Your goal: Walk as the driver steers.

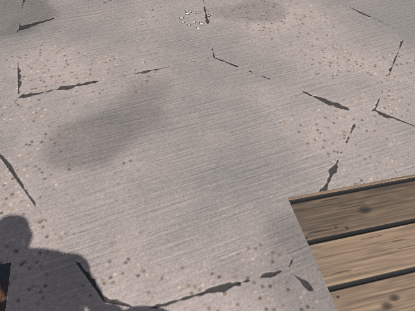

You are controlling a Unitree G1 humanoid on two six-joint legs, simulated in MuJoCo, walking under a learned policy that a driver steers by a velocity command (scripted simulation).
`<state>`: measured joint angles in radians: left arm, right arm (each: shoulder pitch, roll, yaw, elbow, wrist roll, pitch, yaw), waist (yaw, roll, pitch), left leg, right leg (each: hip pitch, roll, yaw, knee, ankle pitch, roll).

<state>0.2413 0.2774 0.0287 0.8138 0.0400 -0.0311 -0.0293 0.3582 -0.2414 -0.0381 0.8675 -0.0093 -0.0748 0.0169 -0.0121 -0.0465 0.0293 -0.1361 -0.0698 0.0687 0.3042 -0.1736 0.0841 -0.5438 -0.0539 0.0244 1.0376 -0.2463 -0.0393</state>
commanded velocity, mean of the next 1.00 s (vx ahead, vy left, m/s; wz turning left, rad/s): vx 0.26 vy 0.00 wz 0.31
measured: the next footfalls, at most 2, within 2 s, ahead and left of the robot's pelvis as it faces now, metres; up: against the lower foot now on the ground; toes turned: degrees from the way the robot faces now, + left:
right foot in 0.28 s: +0.31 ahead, -0.12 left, +0.00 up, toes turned -3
left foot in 0.78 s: +0.40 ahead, +0.07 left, +0.00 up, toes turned +19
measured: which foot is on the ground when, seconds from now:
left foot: down 0.00-0.28, up 0.30-0.76, down 0.78-1.00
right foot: up 0.00-0.26, down 0.28-0.78, up 0.80-1.00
